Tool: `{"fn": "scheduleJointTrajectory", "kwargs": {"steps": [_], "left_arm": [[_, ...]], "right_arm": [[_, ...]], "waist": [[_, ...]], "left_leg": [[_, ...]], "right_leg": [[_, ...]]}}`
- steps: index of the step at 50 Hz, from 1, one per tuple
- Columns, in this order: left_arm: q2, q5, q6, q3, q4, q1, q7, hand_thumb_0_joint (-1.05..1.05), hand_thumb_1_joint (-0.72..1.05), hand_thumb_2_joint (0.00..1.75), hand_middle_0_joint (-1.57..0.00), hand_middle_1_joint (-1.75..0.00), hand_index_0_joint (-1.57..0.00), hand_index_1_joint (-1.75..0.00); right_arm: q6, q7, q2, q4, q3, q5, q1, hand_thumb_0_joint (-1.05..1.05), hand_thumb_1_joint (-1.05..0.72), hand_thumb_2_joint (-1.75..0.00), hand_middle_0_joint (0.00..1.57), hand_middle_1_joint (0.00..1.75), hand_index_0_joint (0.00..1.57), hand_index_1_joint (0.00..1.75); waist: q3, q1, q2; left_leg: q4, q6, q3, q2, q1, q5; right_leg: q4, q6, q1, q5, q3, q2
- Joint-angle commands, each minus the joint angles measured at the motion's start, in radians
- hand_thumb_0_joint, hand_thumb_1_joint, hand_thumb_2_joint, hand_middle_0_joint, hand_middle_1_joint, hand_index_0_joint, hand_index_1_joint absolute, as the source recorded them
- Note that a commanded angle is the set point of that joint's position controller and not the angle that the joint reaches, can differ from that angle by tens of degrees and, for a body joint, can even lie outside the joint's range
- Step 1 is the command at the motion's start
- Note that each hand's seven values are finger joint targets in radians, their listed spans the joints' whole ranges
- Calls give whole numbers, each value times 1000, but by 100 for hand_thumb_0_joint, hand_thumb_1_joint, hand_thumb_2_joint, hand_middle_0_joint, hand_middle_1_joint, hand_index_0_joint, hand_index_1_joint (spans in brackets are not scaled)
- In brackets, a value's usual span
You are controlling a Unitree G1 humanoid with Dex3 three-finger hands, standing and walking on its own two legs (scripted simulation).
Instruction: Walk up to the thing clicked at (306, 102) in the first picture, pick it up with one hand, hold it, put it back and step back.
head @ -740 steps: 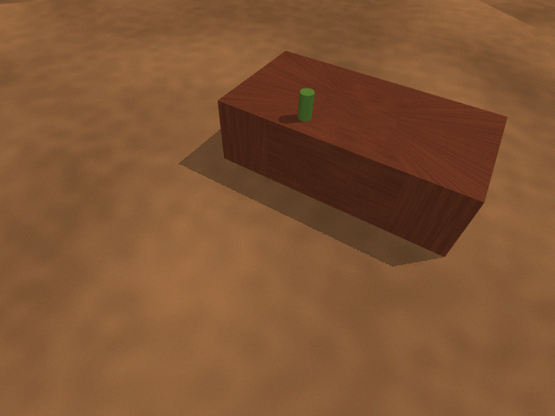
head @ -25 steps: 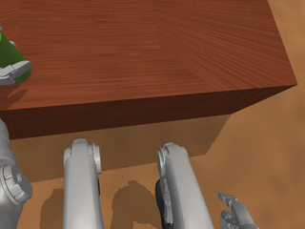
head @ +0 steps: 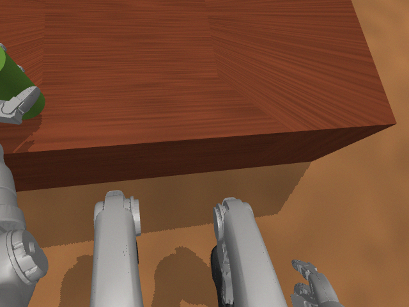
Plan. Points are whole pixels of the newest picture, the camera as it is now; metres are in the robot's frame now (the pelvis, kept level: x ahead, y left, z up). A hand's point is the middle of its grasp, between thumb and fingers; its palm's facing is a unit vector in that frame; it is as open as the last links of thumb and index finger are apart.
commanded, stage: settle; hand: left
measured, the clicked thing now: (5, 84) +0.46 +0.33 +0.02
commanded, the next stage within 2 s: lift in 1.00 s
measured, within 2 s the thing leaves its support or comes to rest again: neither
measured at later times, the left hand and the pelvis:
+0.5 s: hand out of the picture +0.47 +0.33 +0.08, palm faces +0.39 -0.92 -0.01, open 9.6 cm; pelvis +0.02 +0.01 +0.06, yaw +1 degrees
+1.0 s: hand out of the picture +0.47 +0.34 +0.11, palm faces +0.39 -0.92 -0.01, open 9.5 cm; pelvis +0.02 +0.02 +0.09, yaw +2 degrees
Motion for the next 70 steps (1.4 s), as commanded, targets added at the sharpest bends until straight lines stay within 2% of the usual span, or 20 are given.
{"fn": "scheduleJointTrajectory", "kwargs": {"steps": [1,2,4,6,8,11,16,20,28,29,33,35,39,40,45,49,50,56,63,70], "left_arm": [[289,-32,-58,8,-233,-314,-3,0,16,138,-138,-157,-142,-156],[260,-34,-50,-13,-205,-306,-8,0,14,137,-136,-155,-140,-154],[290,-42,-45,12,-208,-284,-8,0,13,135,-135,-153,-139,-152],[276,-48,-39,11,-191,-264,-15,0,13,133,-133,-151,-137,-149],[255,-50,-37,-6,-198,-280,-19,0,13,133,-133,-151,-138,-149],[281,-52,-43,27,-211,-267,-15,0,18,133,-133,-151,-139,-149],[271,-40,-51,13,-249,-303,-4,0,19,132,-131,-148,-136,-146],[299,-30,-51,16,-279,-312,12,0,18,130,-129,-145,-133,-144],[240,-35,-45,-11,-248,-276,10,0,17,127,-125,-141,-129,-140],[230,-36,-46,-22,-248,-282,10,0,19,128,-125,-142,-130,-140],[240,-35,-51,-1,-218,-253,11,0,19,126,-125,-140,-129,-138],[216,-31,-53,-22,-212,-265,10,0,19,127,-124,-141,-129,-138],[235,-29,-66,1,-252,-290,24,0,21,128,-125,-142,-130,-140],[226,-24,-65,-13,-233,-279,23,0,20,129,-125,-142,-130,-140],[231,-22,-77,-25,-288,-306,27,0,22,129,-125,-142,-130,-140],[213,-18,-74,-37,-270,-298,33,0,22,132,-127,-144,-131,-142],[220,-22,-77,-27,-269,-296,37,0,24,133,-127,-145,-131,-143],[184,-16,-77,-37,-200,-240,41,0,23,129,-128,-147,-135,-143],[186,-24,-87,-34,-290,-237,47,0,20,133,-131,-150,-138,-147],[128,-21,-66,-74,-361,-181,66,0,20,134,-133,-152,-139,-149]], "right_arm": [[-18,-27,-208,-50,-81,8,138,0,-90,-90,20,30,20,30],[-20,-27,-204,-38,-83,9,145,0,-90,-90,20,30,20,30],[-25,-29,-205,-53,-81,17,137,0,-90,-90,20,30,20,30],[-29,-28,-208,-62,-79,20,127,0,-90,-90,20,30,20,30],[-30,-27,-204,-67,-81,23,131,0,-90,-90,20,30,20,30],[-36,-27,-205,-82,-80,25,132,0,-89,-89,20,30,20,30],[-35,-26,-205,-66,-90,18,153,0,-89,-90,20,30,20,30],[-36,-27,-199,-63,-89,15,153,0,-90,-90,20,30,20,30],[-38,-28,-195,-34,-93,12,170,0,-89,-90,20,30,20,30],[-38,-27,-189,-41,-88,12,161,0,-89,-90,20,30,20,30],[-38,-24,-194,-37,-93,12,164,0,-89,-89,20,30,20,30],[-40,-21,-196,-41,-93,11,161,0,-89,-89,20,30,20,30],[-37,-20,-193,-57,-91,10,160,0,-89,-89,20,30,20,30],[-38,-19,-187,-53,-90,10,153,0,-89,-89,20,30,20,30],[-38,-21,-186,-50,-93,7,161,0,-90,-90,20,30,20,30],[-42,-22,-186,-37,-97,8,169,0,-90,-90,20,30,20,30],[-40,-23,-185,-37,-95,9,169,0,-89,-90,20,30,20,30],[-40,-18,-182,-32,-96,9,176,0,-91,-90,20,30,20,30],[-40,-12,-178,-55,-96,11,156,0,-91,-90,20,30,20,30],[-41,-16,-179,-49,-111,18,159,0,-91,-90,20,30,20,30]], "waist": [[-630,6,223],[-603,-8,197],[-590,7,160],[-572,11,161],[-582,1,151],[-622,22,150],[-661,23,220],[-677,27,223],[-658,9,193],[-629,0,201],[-617,15,182],[-597,9,204],[-621,18,216],[-615,14,209],[-660,16,228],[-640,0,219],[-647,12,217],[-607,-1,187],[-641,27,205],[-653,26,217]], "left_leg": [[-253,89,102,-6,643,54],[-251,92,108,-7,620,61],[-261,96,106,-8,606,62],[-275,97,103,-6,621,82],[-291,98,97,-7,641,89],[-305,99,96,-8,679,135],[-341,92,93,-4,783,163],[-367,93,101,-8,799,143],[-380,103,102,-9,854,254],[-399,99,94,-8,852,216],[-414,98,88,-7,855,223],[-438,91,72,-3,886,209],[-467,87,71,-7,902,186],[-471,87,71,-7,902,170],[-475,89,86,-11,946,207],[-491,88,79,-10,955,186],[-489,89,85,-12,957,199],[-495,95,82,-12,955,253],[-528,93,99,-15,1005,278],[-624,80,78,-12,1107,213]], "right_leg": [[-354,-81,206,198,-53,-10],[-375,-75,219,203,-46,-10],[-393,-75,239,199,-43,-10],[-391,-77,241,220,-48,-13],[-405,-76,253,230,-54,-11],[-410,-76,291,271,-54,-14],[-423,-80,285,285,-49,-19],[-469,-76,328,269,-36,-21],[-500,-72,370,367,-41,-25],[-505,-74,359,330,-46,-26],[-508,-76,362,332,-47,-28],[-501,-80,337,315,-53,-33],[-517,-81,362,301,-51,-36],[-528,-79,361,288,-49,-36],[-553,-78,398,316,-41,-37],[-565,-77,396,302,-44,-39],[-569,-77,409,315,-40,-39],[-577,-75,428,356,-48,-39],[-619,-74,496,380,-39,-41],[-671,-79,537,328,-46,-45]]}}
